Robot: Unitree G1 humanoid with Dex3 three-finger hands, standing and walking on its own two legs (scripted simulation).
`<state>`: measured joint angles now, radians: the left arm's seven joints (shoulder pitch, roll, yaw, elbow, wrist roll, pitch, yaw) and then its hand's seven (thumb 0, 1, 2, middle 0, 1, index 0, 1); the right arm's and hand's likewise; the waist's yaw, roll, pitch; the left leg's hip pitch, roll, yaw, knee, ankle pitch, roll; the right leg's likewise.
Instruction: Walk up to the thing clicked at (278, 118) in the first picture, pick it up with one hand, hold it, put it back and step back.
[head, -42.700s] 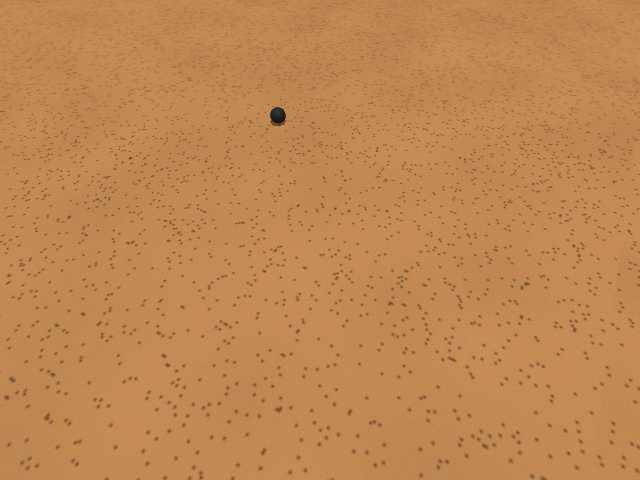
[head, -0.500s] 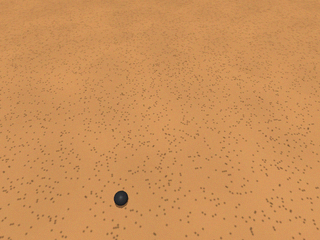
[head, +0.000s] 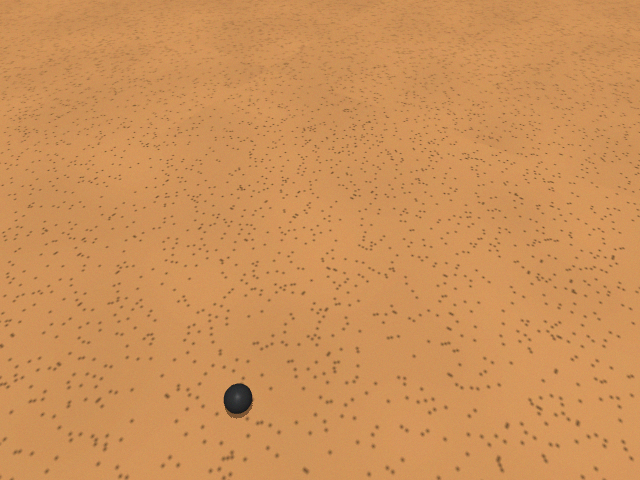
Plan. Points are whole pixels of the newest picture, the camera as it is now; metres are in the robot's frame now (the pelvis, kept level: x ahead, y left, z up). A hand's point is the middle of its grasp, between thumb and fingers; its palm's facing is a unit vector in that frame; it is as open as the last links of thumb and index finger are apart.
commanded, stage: stand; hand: left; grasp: from above
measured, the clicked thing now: (238, 398) +0.46 +0.26 -0.74
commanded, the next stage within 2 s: step back in 0.44 s
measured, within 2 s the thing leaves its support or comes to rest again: neither
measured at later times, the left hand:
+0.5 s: hand out of the picture +0.07 +0.25 -0.16, palm faces +0.02 -0.94 -0.34, open 7.4 cm
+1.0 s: hand out of the picture +0.05 +0.31 -0.18, palm faces -0.05 -0.94 -0.35, open 7.4 cm
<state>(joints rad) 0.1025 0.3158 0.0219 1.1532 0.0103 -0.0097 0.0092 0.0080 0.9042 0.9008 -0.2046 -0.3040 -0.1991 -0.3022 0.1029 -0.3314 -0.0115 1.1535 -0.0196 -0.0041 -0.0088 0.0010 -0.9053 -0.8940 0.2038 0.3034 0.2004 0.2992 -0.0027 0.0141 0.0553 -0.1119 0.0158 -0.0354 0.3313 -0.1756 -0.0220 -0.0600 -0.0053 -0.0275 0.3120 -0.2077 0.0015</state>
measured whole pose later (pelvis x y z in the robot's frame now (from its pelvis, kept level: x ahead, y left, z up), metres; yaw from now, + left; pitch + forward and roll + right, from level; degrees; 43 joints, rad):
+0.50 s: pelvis -0.01 +0.00 +0.00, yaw +0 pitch -2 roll +0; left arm 0.10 0.33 0.04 1.12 0.00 0.00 0.00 0.01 0.90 0.90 -0.21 -0.30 -0.20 -0.30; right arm 0.09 -0.34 -0.01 1.12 -0.01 0.01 0.00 0.00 -0.90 -0.89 0.20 0.30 0.20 0.30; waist -0.01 0.02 0.08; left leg -0.16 0.02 -0.04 0.39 -0.19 -0.02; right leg -0.10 0.00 -0.04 0.36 -0.22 0.00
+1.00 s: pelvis -0.08 +0.06 -0.02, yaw -1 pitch -1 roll -1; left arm 0.07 0.38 0.06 0.89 0.00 0.06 0.03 0.01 0.91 0.90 -0.20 -0.30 -0.20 -0.30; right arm 0.14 -0.33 -0.05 0.91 -0.03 0.04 -0.02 0.00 -0.90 -0.89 0.21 0.30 0.20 0.30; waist -0.03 -0.04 0.21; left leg -0.26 -0.03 0.02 0.57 -0.29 0.07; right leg -0.42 0.10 0.15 1.09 -0.49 0.00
